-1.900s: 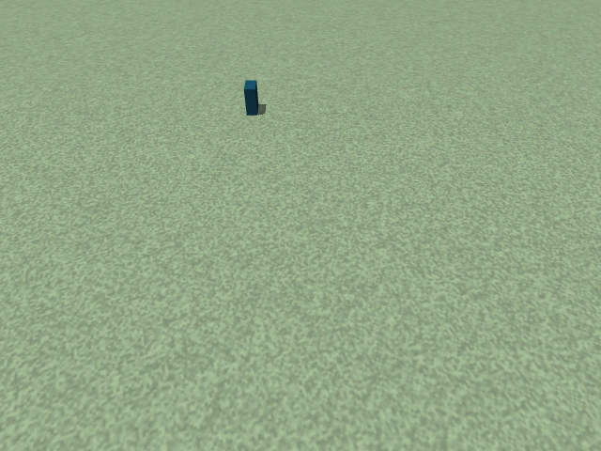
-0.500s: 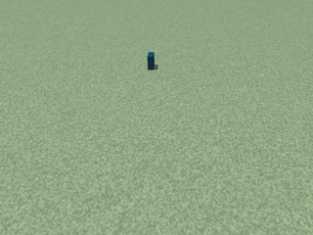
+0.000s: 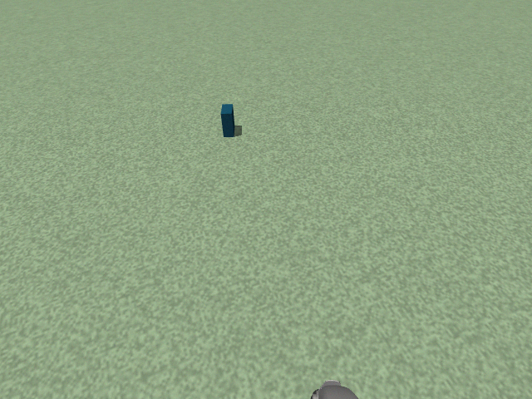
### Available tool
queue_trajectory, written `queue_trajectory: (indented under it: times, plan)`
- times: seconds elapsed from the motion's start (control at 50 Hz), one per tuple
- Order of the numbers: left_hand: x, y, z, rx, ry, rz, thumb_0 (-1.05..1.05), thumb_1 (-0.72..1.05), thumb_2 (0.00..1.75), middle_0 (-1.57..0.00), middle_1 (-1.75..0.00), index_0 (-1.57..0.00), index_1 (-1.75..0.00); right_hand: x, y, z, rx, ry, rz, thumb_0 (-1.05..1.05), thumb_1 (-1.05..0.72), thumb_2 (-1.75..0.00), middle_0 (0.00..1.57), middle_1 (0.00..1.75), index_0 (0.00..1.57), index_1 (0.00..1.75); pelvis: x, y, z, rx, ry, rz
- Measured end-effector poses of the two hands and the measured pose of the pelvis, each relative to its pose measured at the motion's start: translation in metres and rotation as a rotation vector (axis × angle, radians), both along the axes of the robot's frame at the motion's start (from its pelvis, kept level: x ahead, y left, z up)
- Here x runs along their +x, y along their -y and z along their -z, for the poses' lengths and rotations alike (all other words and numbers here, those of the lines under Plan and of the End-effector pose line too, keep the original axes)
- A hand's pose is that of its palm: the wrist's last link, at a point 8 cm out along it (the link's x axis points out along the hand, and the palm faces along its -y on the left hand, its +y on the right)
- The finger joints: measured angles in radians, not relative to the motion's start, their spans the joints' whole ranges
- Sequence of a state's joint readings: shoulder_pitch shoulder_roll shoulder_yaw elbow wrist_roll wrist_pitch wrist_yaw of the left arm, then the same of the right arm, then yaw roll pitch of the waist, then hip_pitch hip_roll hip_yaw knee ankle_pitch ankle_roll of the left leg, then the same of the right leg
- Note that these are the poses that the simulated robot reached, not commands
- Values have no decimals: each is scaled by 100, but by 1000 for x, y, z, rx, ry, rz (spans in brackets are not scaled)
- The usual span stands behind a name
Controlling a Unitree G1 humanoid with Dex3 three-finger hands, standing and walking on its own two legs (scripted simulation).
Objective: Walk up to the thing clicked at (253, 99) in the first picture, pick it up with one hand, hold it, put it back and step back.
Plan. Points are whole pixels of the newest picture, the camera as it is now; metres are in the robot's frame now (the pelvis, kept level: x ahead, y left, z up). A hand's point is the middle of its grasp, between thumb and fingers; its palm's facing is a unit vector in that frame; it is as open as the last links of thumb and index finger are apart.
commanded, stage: walk up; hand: left
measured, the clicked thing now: (228, 120) +1.85 +0.17 -0.68
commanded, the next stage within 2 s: none
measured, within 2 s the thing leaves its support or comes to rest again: neither
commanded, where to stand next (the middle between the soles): +1.47 -0.04 m, yaw +0 degrees
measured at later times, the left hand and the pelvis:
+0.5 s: hand (136, 317) +0.33 +0.25 -0.15, palm faces +0.00 -0.94 -0.35, open 7.4 cm; pelvis +0.32 -0.03 -0.01, yaw +0 degrees
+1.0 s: hand (184, 168) +0.75 +0.21 -0.13, palm faces -0.08 -0.91 -0.40, open 7.4 cm; pelvis +0.61 -0.06 -0.02, yaw -1 degrees
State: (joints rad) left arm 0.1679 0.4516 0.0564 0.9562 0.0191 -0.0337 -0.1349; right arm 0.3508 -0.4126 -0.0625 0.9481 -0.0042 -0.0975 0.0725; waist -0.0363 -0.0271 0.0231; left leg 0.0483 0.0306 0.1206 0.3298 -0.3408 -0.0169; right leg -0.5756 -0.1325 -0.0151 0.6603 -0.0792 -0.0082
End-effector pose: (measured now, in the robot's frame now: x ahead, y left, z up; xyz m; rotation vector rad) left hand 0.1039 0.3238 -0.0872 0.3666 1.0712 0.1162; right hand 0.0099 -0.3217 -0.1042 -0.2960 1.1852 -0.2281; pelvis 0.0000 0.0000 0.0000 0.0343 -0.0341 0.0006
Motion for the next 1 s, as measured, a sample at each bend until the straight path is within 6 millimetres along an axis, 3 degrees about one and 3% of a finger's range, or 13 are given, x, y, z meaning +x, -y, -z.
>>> queue_trajectory:
  times: [0.1,0.14,0.22,0.32,0.44,0.56,0.64,0.76,0.9,1.0]
  plan:
    - [99,23,3,43,67,1,1,90,90,-20,-30,-20,-30,57,31,33,0,-76,11,1,-90,-89,21,31,21,30,77,27,22,-12,-17,-5]
    - [127,36,4,51,104,-9,1,90,90,-20,-30,-20,-30,90,40,40,-1,-95,6,1,-91,-89,21,30,20,30,101,36,26,-34,-10,-1]
    - [151,56,-5,30,99,-41,0,90,90,-20,-30,-20,-30,170,44,29,13,-36,-37,1,-91,-89,20,30,20,30,144,43,11,-31,0,-3]
    - [163,60,-6,21,0,-75,0,90,90,-20,-30,-20,-30,273,44,4,23,79,-96,1,-91,-89,20,30,20,30,202,46,-4,-44,-8,4]
    - [193,42,8,13,-101,-117,0,89,90,-20,-30,-20,-30,379,35,-14,-2,110,-153,0,-91,-89,20,30,20,30,278,39,-3,-65,-21,2]
    - [260,8,41,24,-166,-149,1,90,90,-20,-30,-20,-30,483,15,-12,-62,164,-176,0,-91,-89,20,30,20,30,367,16,20,-41,-20,5]
    - [330,6,40,19,-152,-108,1,90,90,-20,-30,-20,-30,514,4,-20,-56,193,-125,0,-91,-89,20,30,20,30,410,10,12,-36,-12,12]
    - [444,18,21,-12,-53,-23,1,90,90,-20,-30,-20,-30,530,6,-24,-41,116,-67,0,-91,-89,21,30,20,30,474,14,-2,-19,-9,25]
    - [567,45,5,11,11,48,1,90,90,-20,-30,-20,-30,556,35,-1,-12,14,5,0,-90,-89,21,31,20,30,553,36,3,0,-5,29]
    - [640,71,5,50,94,35,0,90,90,-20,-30,-20,-30,603,66,31,-3,-39,26,1,-91,-89,20,30,20,30,612,63,22,-17,8,20]
